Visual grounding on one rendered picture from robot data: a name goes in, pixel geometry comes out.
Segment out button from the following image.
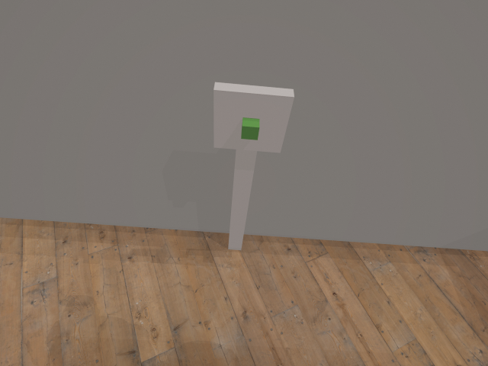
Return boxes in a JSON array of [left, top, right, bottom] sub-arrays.
[[241, 117, 259, 140]]

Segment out panel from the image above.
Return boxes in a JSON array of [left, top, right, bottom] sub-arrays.
[[213, 82, 294, 250]]

